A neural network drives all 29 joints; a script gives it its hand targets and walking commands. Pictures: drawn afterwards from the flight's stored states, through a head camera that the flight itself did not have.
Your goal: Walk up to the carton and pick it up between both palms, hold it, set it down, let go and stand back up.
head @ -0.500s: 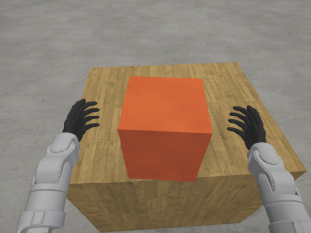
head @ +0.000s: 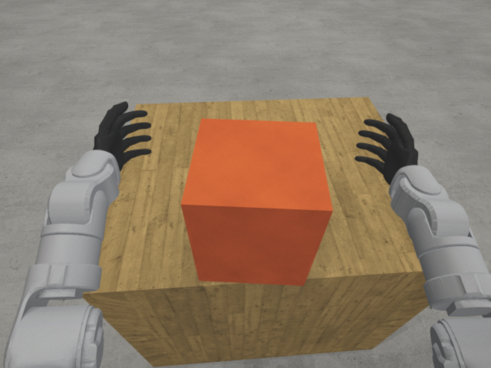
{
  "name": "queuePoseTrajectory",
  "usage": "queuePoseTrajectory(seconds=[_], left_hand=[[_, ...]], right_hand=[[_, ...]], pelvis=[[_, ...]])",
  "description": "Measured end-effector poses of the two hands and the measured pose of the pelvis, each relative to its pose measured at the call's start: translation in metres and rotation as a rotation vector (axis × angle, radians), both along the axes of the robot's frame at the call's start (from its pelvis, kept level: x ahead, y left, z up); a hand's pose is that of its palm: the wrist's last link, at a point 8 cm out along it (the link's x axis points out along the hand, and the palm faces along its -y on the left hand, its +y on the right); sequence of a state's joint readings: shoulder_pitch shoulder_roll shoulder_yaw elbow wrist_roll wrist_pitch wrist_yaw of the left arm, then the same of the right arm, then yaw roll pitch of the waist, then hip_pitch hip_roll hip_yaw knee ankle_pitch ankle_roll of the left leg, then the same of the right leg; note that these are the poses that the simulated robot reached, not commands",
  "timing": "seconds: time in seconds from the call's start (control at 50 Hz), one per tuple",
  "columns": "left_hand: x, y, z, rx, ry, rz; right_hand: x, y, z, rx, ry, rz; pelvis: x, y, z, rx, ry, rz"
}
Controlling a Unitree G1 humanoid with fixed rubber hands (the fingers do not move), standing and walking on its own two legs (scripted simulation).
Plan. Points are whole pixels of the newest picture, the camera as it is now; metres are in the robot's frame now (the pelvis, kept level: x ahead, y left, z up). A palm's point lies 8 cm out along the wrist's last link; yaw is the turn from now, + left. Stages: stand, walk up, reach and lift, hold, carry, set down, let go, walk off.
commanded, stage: reach and lift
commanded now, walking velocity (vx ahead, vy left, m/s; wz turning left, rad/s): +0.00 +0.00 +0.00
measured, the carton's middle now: (254, 205) +0.42 -0.01 +0.02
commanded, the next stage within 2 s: none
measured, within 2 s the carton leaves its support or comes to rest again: neither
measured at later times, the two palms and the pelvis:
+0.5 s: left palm (116, 133) +0.44 +0.21 +0.18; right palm (377, 144) +0.42 -0.20 +0.16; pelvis -0.01 +0.00 +0.00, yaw +1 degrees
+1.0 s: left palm (139, 184) +0.42 +0.20 +0.07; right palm (361, 186) +0.41 -0.20 +0.07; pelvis -0.01 +0.00 -0.01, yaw +2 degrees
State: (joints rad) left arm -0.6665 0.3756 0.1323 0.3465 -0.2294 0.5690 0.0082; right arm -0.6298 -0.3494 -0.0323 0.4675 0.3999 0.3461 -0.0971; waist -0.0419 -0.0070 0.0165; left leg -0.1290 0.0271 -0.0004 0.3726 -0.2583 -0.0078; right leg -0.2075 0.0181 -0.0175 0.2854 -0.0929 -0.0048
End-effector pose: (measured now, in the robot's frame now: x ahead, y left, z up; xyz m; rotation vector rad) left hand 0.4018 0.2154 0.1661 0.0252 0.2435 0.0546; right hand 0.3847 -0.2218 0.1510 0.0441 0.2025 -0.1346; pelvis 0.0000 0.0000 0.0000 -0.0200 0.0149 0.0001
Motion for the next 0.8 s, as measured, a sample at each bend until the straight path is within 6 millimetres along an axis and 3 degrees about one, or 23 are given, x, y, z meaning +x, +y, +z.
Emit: queuePoseTrajectory(seconds=[0.26, 0.4, 0.6, 0.7, 0.8], left_hand=[[0.027, -0.009, 0.034, 0.013, -0.004, 0.003], [0.035, -0.007, 0.034, 0.026, 0.002, 0.021], [0.025, -0.003, -0.02, 0.037, 0.019, 0.021], [0.021, -0.008, -0.047, 0.038, 0.04, 0.021], [0.022, -0.016, -0.062, 0.037, 0.035, 0.015]], right_hand=[[0.03, -0.001, 0.036, -0.009, 0.012, -0.001], [0.041, 0.011, 0.034, -0.02, 0.037, 0.005], [0.033, 0.029, -0.022, -0.022, 0.066, -0.007], [0.03, 0.028, -0.044, -0.016, 0.072, -0.023], [0.03, 0.022, -0.055, -0.03, 0.07, -0.022]], pelvis=[[-0.004, -0.003, 0.0, 0.004, 0.029, 0.005], [-0.006, -0.004, 0.0, 0.007, 0.042, 0.011], [-0.005, -0.003, -0.001, 0.001, 0.048, 0.026], [-0.006, -0.002, -0.003, -0.003, 0.073, 0.027], [-0.006, -0.002, -0.006, -0.005, 0.11, 0.021]])
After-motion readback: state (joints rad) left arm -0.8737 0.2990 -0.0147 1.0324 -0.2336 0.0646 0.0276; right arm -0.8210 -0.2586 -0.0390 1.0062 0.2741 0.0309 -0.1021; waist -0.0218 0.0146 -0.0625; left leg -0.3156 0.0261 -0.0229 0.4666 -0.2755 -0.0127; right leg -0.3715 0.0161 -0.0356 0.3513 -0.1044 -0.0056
